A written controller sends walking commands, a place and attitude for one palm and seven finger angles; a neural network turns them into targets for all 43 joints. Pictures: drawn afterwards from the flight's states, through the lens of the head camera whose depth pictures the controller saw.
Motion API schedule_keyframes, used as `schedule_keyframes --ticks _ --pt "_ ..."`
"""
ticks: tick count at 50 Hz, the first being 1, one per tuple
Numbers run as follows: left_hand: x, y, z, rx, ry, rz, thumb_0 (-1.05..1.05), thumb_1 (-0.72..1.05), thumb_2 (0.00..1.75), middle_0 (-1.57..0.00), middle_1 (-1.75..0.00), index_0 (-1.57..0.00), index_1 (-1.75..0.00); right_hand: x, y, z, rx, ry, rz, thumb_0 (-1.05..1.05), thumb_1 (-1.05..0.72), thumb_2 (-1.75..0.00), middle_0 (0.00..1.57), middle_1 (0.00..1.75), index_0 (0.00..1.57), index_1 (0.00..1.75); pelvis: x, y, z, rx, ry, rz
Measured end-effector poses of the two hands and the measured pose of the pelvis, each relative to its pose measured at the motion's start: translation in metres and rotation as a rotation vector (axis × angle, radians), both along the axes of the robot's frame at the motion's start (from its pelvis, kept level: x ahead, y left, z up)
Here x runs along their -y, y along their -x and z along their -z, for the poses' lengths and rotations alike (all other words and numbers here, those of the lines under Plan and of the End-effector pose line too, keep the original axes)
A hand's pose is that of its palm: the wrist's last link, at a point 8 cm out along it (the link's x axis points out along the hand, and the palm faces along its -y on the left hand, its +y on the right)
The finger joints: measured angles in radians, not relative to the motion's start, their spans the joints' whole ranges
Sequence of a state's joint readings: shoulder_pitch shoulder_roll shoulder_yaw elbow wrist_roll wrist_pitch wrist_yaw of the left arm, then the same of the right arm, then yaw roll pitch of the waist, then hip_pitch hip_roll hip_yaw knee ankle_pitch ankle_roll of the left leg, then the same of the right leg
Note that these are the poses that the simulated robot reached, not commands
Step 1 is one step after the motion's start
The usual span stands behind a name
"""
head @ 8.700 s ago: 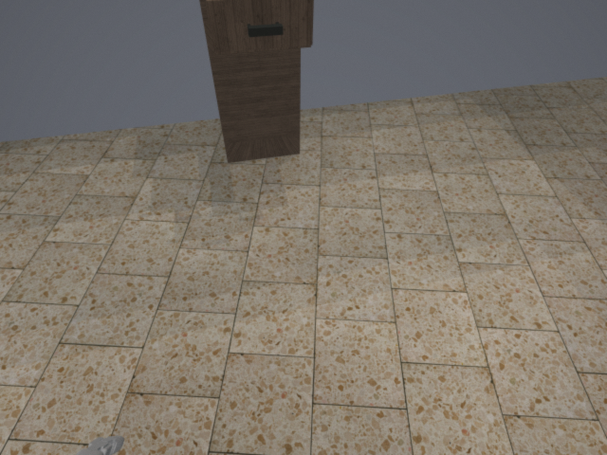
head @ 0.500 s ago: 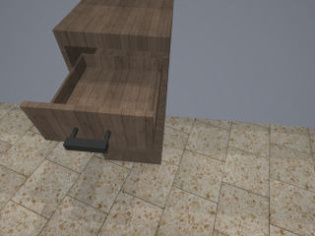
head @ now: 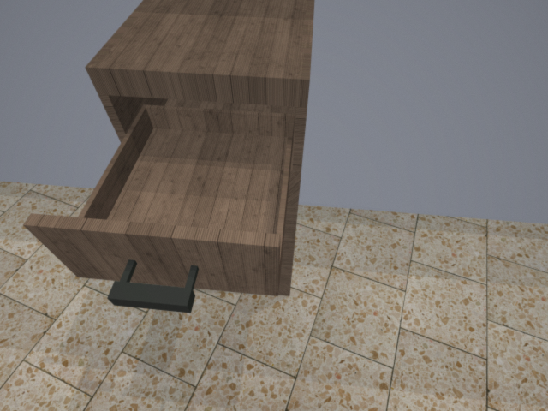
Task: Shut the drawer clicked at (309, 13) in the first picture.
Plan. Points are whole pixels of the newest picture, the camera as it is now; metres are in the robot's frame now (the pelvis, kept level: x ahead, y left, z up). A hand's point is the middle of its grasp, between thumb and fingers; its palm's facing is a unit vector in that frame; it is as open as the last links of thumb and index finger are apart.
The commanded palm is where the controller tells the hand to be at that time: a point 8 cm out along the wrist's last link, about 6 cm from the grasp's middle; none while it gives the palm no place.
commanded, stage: come to a stop and stand still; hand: left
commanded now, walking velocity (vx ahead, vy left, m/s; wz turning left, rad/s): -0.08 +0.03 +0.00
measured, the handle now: (157, 282) +0.28 +0.20 +0.02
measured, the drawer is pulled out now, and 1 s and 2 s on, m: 0.30 0.30 0.30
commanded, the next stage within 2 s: look again from close up in 1.20 s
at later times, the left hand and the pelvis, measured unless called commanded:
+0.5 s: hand out of the picture +0.04 +0.15 -0.16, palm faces +0.04 -0.98 -0.21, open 7.2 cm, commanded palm none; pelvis +0.00 -0.03 +0.01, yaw +0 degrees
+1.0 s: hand out of the picture +0.00 +0.19 -0.16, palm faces +0.02 -0.98 -0.21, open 7.4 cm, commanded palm none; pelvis -0.01 +0.01 +0.01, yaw -1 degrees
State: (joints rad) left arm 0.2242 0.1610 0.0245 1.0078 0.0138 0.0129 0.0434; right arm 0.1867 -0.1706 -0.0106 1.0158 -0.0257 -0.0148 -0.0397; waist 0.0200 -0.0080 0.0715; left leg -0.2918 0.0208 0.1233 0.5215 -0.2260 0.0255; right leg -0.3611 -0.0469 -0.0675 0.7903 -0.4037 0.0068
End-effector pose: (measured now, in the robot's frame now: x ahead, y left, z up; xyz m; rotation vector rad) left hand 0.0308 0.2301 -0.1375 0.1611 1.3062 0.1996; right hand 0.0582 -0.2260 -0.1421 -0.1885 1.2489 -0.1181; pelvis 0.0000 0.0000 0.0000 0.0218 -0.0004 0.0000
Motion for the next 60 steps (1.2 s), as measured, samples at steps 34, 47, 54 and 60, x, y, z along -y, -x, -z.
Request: schedule_keyframes --ticks 34,47,54,60 --pt "0.01 0.026 -0.01 -0.008 -0.044 0.042 0.01 0.91 0.9 -0.2 -0.3 -0.21 -0.3 0.023 0.074 0.009 -0.107 -0.034 0.083 0.0 -0.91 -0.9 0.2 0.3 0.2 0.3 0.022 0.011 0.0 0.008 0.035 -0.008" --pt "-0.003 0.029 -0.005 0.008 0.006 0.029 0.01 0.91 0.9 -0.2 -0.3 -0.2 -0.3 -0.012 0.072 0.001 -0.083 -0.035 0.059 0.0 -0.91 -0.9 0.2 0.3 0.2 0.3 -0.005 0.013 -0.005 0.032 0.023 0.007" --pt "-0.005 0.042 -0.004 -0.033 0.022 0.03 0.01 0.91 0.9 -0.2 -0.3 -0.2 -0.3 -0.025 0.076 0.002 -0.095 -0.044 0.065 0.01 -0.92 -0.9 0.2 0.3 0.2 0.3 -0.015 0.016 -0.006 0.033 0.018 0.016" --pt "-0.008 0.056 -0.003 -0.081 0.029 0.022 0.01 0.91 0.9 -0.2 -0.3 -0.2 -0.3 -0.032 0.084 0.002 -0.122 -0.048 0.075 0.0 -0.91 -0.9 0.2 0.3 0.2 0.3 -0.02 0.016 -0.007 0.029 0.015 0.019"
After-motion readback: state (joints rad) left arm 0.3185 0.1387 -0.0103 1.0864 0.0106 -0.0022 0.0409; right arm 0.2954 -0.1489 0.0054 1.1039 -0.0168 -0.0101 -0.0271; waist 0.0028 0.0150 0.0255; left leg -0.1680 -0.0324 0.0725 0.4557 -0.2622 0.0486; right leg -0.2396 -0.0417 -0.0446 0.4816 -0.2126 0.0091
